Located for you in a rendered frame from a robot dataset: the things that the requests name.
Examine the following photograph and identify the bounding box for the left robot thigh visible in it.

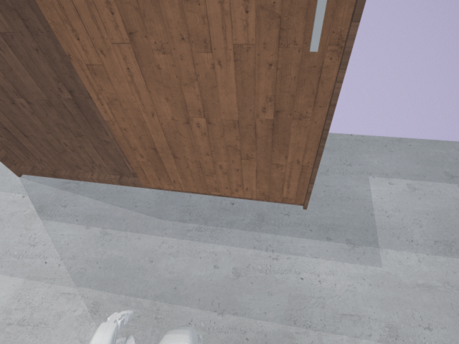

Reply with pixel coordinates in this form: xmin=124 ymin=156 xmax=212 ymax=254
xmin=159 ymin=327 xmax=203 ymax=344

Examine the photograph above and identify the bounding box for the left robot hand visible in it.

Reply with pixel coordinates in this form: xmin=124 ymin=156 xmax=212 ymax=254
xmin=90 ymin=310 xmax=135 ymax=344

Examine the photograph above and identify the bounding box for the wardrobe door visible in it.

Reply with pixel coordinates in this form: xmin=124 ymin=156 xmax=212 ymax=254
xmin=0 ymin=0 xmax=138 ymax=178
xmin=35 ymin=0 xmax=356 ymax=204

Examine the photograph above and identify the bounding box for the handle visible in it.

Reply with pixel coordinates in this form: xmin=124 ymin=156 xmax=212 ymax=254
xmin=310 ymin=0 xmax=327 ymax=52

